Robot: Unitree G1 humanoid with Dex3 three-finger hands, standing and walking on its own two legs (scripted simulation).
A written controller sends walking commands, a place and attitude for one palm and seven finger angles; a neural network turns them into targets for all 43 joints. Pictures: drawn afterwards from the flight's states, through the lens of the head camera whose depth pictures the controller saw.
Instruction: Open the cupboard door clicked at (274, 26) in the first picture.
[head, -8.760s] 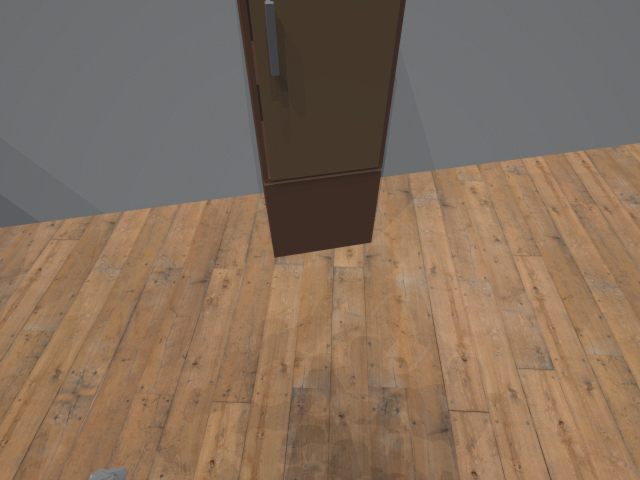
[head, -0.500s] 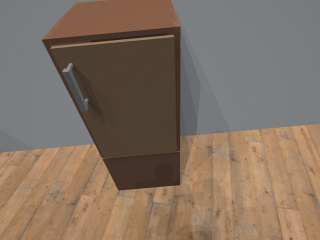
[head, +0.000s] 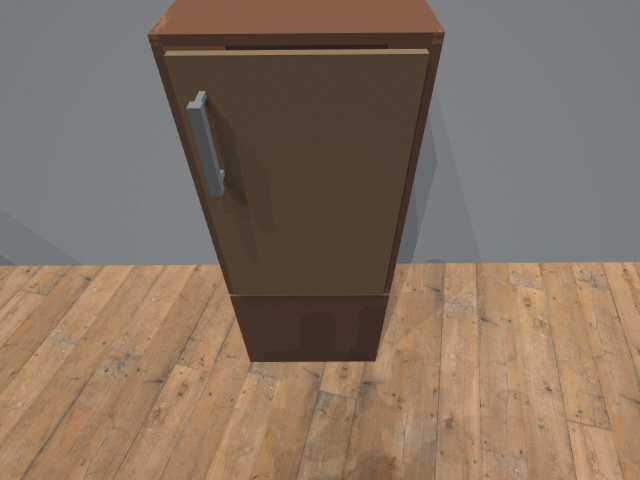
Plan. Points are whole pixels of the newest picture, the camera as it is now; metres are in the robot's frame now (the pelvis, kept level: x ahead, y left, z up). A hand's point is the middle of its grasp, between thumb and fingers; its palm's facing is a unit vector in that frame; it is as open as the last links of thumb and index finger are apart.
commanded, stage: come to a stop and stand still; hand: left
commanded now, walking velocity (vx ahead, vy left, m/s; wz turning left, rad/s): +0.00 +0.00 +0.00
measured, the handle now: (209, 146) +0.57 +0.24 +0.12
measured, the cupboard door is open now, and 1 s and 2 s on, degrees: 0 0 0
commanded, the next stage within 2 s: look again from close up in 1.10 s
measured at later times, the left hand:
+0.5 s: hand out of the picture +0.05 +0.19 -0.17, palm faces -0.04 -0.97 -0.22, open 7.4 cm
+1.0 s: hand out of the picture +0.04 +0.14 -0.17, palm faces -0.01 -0.98 -0.20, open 7.3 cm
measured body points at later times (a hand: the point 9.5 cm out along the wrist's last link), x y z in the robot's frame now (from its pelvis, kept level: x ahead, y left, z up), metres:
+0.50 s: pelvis +0.02 +0.01 +0.01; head +0.04 +0.00 +0.45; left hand +0.06 +0.24 -0.15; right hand +0.01 -0.23 -0.15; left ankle -0.02 +0.09 -0.73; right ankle +0.00 -0.17 -0.73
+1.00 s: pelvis +0.03 -0.03 +0.01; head +0.05 -0.03 +0.46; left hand +0.05 +0.19 -0.15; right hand +0.04 -0.26 -0.15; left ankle -0.02 +0.09 -0.73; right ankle +0.00 -0.17 -0.73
